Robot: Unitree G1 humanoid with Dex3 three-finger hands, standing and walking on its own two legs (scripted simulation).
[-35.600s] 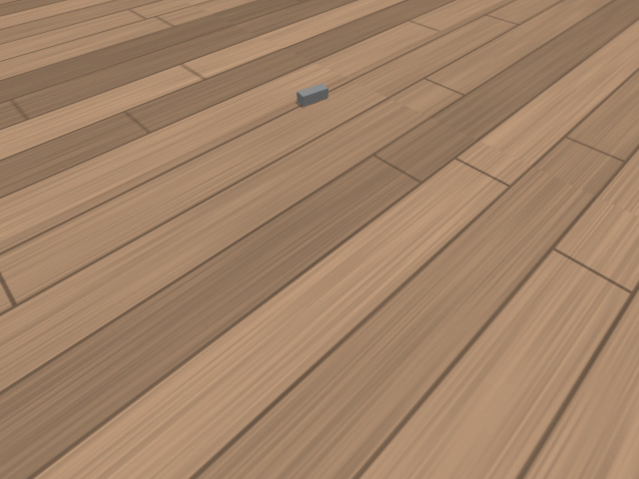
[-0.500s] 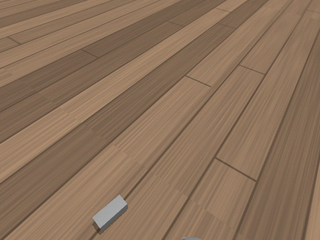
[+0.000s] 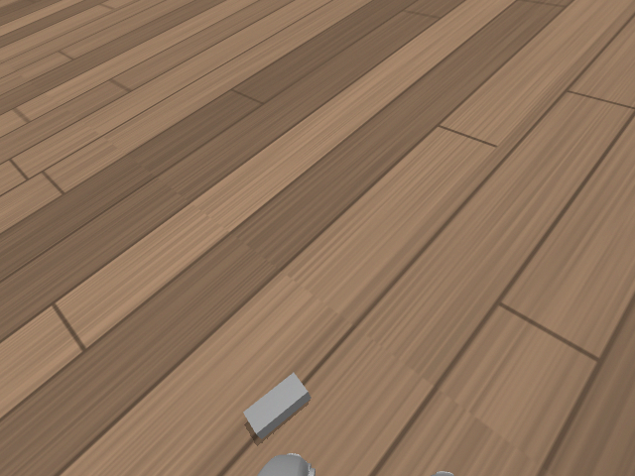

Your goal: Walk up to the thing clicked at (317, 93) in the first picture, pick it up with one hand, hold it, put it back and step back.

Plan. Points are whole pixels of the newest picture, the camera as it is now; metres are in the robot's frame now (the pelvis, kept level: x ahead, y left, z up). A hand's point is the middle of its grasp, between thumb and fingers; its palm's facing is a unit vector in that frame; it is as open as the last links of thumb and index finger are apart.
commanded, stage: walk up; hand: left
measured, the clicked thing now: (277, 405) +0.42 +0.25 -0.71
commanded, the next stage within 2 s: none
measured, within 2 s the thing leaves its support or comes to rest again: neither
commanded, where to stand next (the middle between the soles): +0.08 +0.06 m, yaw +0 degrees
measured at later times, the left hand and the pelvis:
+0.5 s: hand (179, 464) +0.18 +0.26 -0.17, palm faces -0.04 -0.93 -0.36, open 7.4 cm; pelvis +0.05 -0.02 -0.02, yaw +0 degrees
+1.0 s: hand out of the picture +0.06 +0.38 -0.13, palm faces +0.07 -0.79 -0.61, open 7.4 cm; pelvis -0.02 +0.04 -0.03, yaw +0 degrees
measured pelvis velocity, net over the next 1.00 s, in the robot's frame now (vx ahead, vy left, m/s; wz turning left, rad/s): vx -0.02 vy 0.04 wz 0.00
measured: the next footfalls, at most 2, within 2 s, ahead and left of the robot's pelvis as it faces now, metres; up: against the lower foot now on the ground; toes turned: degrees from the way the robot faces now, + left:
left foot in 0.10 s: +0.06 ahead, +0.19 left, +0.00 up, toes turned +0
right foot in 0.48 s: +0.18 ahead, -0.16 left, +0.00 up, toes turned -1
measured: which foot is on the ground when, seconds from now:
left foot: up 0.00-0.08, down 0.10-0.52, up 0.54-0.92, down 0.94-1.00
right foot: down 0.00-0.12, up 0.14-0.46, down 0.48-0.98, up 1.00-1.00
